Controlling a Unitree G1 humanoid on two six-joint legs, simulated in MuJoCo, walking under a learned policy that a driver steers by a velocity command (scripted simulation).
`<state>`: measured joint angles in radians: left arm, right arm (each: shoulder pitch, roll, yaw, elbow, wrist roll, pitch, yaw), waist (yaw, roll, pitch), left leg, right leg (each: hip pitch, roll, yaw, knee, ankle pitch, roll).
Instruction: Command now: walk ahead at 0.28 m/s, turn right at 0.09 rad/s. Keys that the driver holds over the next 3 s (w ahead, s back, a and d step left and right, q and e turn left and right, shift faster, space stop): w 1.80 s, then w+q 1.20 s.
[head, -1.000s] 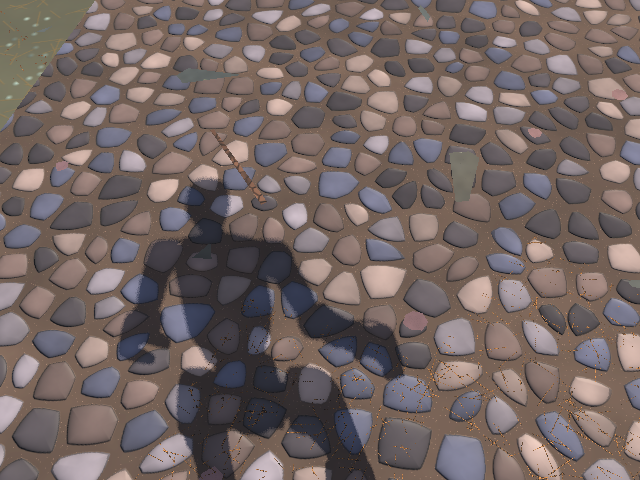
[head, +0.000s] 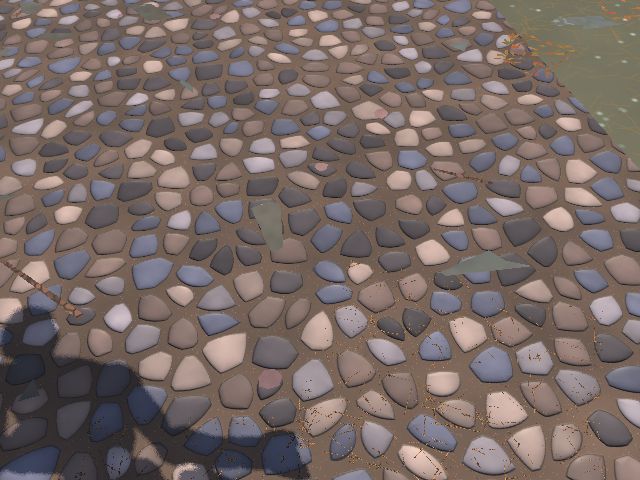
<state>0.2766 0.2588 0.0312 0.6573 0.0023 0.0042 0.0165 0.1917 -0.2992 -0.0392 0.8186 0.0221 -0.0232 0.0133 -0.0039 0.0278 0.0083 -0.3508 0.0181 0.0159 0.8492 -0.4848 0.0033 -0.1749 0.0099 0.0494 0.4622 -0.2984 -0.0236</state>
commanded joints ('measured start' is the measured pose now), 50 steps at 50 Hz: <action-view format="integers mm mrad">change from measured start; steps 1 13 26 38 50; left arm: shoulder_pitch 64 55 -132 -98 -50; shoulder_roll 178 85 78 161 143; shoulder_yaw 54 26 32 64 53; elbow -28 -26 -75 -81 43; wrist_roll -10 2 -10 -19 -4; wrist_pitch -45 -56 -85 -107 -127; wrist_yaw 9 -16 -20 -63 -45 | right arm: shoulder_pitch -122 225 145 223 91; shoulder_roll -122 -218 -136 -195 -70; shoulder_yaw -40 -59 -22 -40 -8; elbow -102 -9 -25 23 -77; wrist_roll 7 2 -17 -11 -19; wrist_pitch -47 -66 -73 -18 -36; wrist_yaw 10 13 -5 -27 -16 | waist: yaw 50 -128 -46 82 -25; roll -201 74 29 73 -88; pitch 109 -59 58 -97 26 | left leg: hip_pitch -390 421 296 470 -265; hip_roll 68 174 161 189 139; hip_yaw -51 -222 -145 -53 -80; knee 102 -424 -731 -320 174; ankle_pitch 52 165 512 1189 305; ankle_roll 28 112 193 131 -32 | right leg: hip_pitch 161 -265 -564 -116 -52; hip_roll -280 -75 -124 33 -209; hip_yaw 389 19 -18 -122 106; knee -321 279 353 11 -353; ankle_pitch -261 -50 296 268 318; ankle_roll -194 -37 48 -94 -244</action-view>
